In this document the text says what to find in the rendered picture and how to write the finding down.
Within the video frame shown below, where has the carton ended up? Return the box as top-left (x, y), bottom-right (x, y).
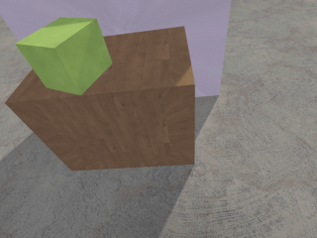
top-left (15, 17), bottom-right (112, 95)

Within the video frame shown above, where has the pedestal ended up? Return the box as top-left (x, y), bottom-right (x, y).
top-left (5, 26), bottom-right (195, 171)

